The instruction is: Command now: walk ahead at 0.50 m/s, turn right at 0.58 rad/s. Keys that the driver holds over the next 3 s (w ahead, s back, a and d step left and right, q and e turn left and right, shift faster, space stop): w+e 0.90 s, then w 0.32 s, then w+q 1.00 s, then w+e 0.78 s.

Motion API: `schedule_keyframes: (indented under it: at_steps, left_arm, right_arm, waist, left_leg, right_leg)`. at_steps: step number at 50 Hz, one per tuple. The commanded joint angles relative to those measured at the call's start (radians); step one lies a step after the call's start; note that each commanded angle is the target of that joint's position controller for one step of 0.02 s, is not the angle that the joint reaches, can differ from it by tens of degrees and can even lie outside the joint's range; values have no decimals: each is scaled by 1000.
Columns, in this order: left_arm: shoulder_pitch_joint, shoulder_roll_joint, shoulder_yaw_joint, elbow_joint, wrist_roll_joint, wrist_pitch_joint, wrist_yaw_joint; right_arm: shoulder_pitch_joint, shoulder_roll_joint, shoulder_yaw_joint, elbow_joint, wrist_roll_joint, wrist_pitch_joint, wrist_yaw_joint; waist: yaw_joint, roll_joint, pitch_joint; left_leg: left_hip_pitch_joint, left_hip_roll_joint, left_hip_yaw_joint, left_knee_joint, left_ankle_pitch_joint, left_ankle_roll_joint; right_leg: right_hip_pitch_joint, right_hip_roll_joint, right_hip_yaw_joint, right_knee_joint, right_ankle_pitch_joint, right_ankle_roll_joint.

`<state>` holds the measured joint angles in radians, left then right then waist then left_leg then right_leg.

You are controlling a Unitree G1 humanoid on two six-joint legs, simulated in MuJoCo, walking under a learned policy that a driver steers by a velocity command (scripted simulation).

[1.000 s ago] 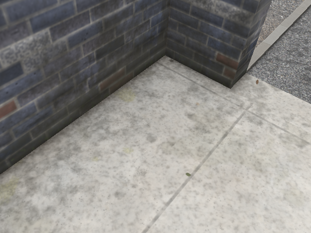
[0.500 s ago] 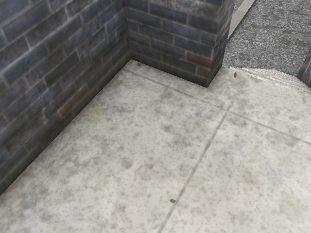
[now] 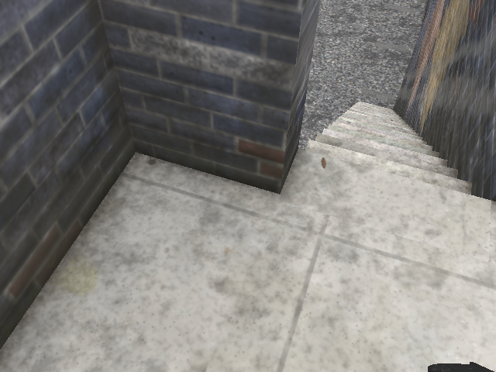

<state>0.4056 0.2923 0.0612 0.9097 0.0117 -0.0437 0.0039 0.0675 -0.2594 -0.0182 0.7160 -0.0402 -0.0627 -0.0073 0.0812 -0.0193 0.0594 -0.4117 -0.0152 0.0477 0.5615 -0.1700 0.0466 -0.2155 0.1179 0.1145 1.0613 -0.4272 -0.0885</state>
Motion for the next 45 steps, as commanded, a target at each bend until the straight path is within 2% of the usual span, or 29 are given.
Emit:
schedule_keyframes:
  at_steps: [1, 3, 6, 9, 12, 16, 17, 19, 20, 21, 22, 23, 24, 25, 26, 27, 28, 29, 30, 32, 33, 35, 37, 39, 40, 41, 43, 44, 45]
  left_arm:
    - [-20, 84, 19, -71, 18, 3, -17]
    - [-22, 60, 15, -76, 26, 27, -34]
    - [-107, 36, 8, -115, 26, 44, -52]
    - [-221, 25, -2, -161, 26, 43, -66]
    - [-332, 2, -19, -201, 21, 33, -80]
    - [-446, 7, -27, -246, 27, 31, -90]
    - [-456, 13, -26, -253, 31, 31, -89]
    - [-433, 28, -19, -251, 37, 32, -80]
    - [-376, 41, -12, -237, 39, 30, -75]
    - [-298, 69, -1, -223, 50, 22, -67]
    - [-123, 107, 22, -164, 56, 13, -52]
    - [-15, 213, 55, -154, 65, 17, -30]
    - [-50, 262, 67, -178, 27, 27, -18]
    - [-37, 245, 66, -167, 16, 34, -8]
    - [-69, 206, 59, -153, 9, 28, -4]
    - [-108, 159, 46, -148, 7, 16, -4]
    - [-154, 127, 36, -152, 2, 7, -5]
    - [-178, 107, 27, -158, 0, -3, -8]
    - [-170, 105, 25, -156, -3, -13, -12]
    - [-137, 130, 31, -139, -1, -22, -20]
    - [-118, 143, 35, -138, -4, -18, -19]
    - [-59, 143, 37, -116, -23, -8, -22]
    - [-25, 137, 35, -111, -16, -6, -21]
    - [4, 148, 38, -105, -7, -10, -12]
    - [22, 148, 38, -102, -4, -11, -8]
    - [57, 136, 32, -91, 6, -9, -2]
    - [66, 149, 34, -89, 8, -7, 6]
    - [58, 160, 37, -90, 5, -8, 10]
    - [35, 174, 39, -93, 2, -13, 11]
  right_arm:
    - [157, -91, -36, -1, 4, -7, -5]
    - [186, -88, -35, 29, 15, -24, -1]
    - [224, -93, -42, 56, 26, -46, 8]
    - [256, -88, -43, 81, 23, -46, 9]
    - [276, -98, -46, 100, 23, -44, 9]
    - [339, -134, -54, 133, 23, -34, -2]
    - [354, -140, -56, 142, 23, -27, -5]
    - [367, -164, -60, 156, 21, -12, -13]
    - [372, -180, -62, 160, 19, -2, -17]
    - [376, -198, -66, 162, 20, 2, -25]
    - [362, -195, -63, 149, 17, 7, -25]
    - [395, -117, -43, 89, 36, -1, -12]
    - [322, -124, -50, 26, 25, -13, 2]
    - [194, -161, -56, -2, 21, -19, 8]
    - [180, -134, -44, -10, 35, -30, 14]
    - [214, -116, -37, 19, 37, -22, 11]
    - [236, -121, -39, 21, 16, -3, 9]
    - [266, -118, -38, 32, -2, 19, 11]
    - [270, -112, -39, 30, -11, 36, 16]
    - [233, -84, -36, 13, -7, 52, 25]
    - [187, -87, -36, -9, -12, 54, 26]
    - [96, -66, -31, -37, -17, 53, 37]
    - [14, -68, -29, -65, -12, 50, 38]
    - [-40, -69, -26, -81, -9, 44, 37]
    - [-66, -75, -25, -91, -6, 39, 36]
    - [-92, -74, -25, -91, 11, 32, 32]
    - [-118, -90, -27, -105, 12, 18, 31]
    - [-113, -97, -26, -110, 13, 12, 31]
    - [-75, -106, -29, -105, 21, 12, 23]
  waist:
    - [-88, 76, -73]
    - [-68, 121, -53]
    - [-66, 114, -38]
    - [-78, 108, -11]
    - [-98, 104, 7]
    - [-126, 100, 31]
    - [-126, 100, 31]
    - [-107, 116, 0]
    - [-81, 124, -39]
    - [-42, 128, -97]
    - [37, 74, -193]
    - [51, -99, -323]
    - [17, -168, -359]
    - [54, -48, -250]
    - [16, -31, -151]
    - [-42, 19, -91]
    - [-88, 12, -73]
    - [-113, 5, -87]
    - [-122, 1, -98]
    - [-121, -4, -87]
    - [-110, -6, -71]
    - [-75, -41, -42]
    - [-43, -44, -23]
    - [-22, -68, -11]
    - [-9, -57, -11]
    - [8, -71, -5]
    - [7, -52, 9]
    - [-5, -40, 5]
    - [-32, -46, 5]
  left_leg:
    - [346, 318, -376, -324, -52, 118]
    - [283, 284, -254, -352, 86, 103]
    - [296, 287, -147, -388, 208, 113]
    - [311, 267, -37, -407, 274, 108]
    - [307, 236, 63, -406, 311, 88]
    - [392, 272, 117, -387, 379, 73]
    - [432, 282, 131, -361, 438, 69]
    - [491, 291, 169, -242, 718, 57]
    - [507, 293, 184, -130, 847, 54]
    - [479, 307, 195, 23, 850, 53]
    - [365, 286, 213, 265, 729, 30]
    - [8, 213, 221, 615, 266, -20]
    - [-279, 15, 76, 852, -386, -58]
    - [-375, 67, -55, 850, -286, -50]
    - [-352, 104, -53, 784, -185, -43]
    - [-260, 139, -56, 674, -162, -41]
    - [-195, 147, -61, 616, -162, -55]
    - [-137, 147, -60, 583, -163, -66]
    - [-114, 137, -51, 560, -163, -76]
    - [-119, 123, -34, 483, -117, -92]
    - [-144, 117, -34, 432, -73, -97]
    - [-188, 108, -26, 330, 8, -97]
    - [-207, 93, -28, 231, 77, -95]
    - [-228, 84, -42, 162, 109, -93]
    - [-228, 74, -45, 133, 116, -90]
    - [-244, 62, -44, 136, 97, -84]
    - [-240, 50, -62, 81, 80, -69]
    - [-192, 42, -66, 48, 59, -58]
    - [-99, 32, -70, 12, 43, -51]
  right_leg:
    - [-356, -134, -16, 138, 102, 16]
    - [-324, -147, -34, 117, 116, 24]
    - [-404, -167, -47, 88, 179, 31]
    - [-472, -180, -74, -14, 286, 45]
    - [-426, -174, -129, -215, 411, 44]
    - [-377, -162, -201, -385, 384, 9]
    - [-369, -151, -213, -410, 346, -5]
    - [-294, -97, -249, -445, 238, -43]
    - [-220, -60, -260, -462, 187, -66]
    - [-105, -35, -241, -504, 129, -95]
    - [124, -29, -197, -563, 136, -134]
    - [456, -296, 198, -597, -99, -234]
    - [550, -482, 679, -758, -42, -318]
    - [493, -447, 547, -784, 127, -295]
    - [369, -426, 397, -783, 346, -278]
    - [233, -369, 292, -789, 516, -236]
    - [158, -309, 219, -789, 594, -210]
    - [114, -276, 176, -793, 629, -200]
    - [91, -259, 165, -796, 667, -202]
    - [56, -236, 155, -818, 628, -195]
    - [49, -225, 157, -827, 591, -184]
    - [62, -199, 149, -832, 563, -165]
    - [81, -195, 171, -825, 542, -151]
    - [120, -216, 206, -801, 587, -152]
    - [142, -225, 221, -784, 613, -155]
    - [177, -246, 254, -787, 619, -169]
    - [221, -260, 285, -756, 645, -170]
    - [223, -268, 298, -740, 665, -153]
    - [189, -258, 294, -716, 682, -129]
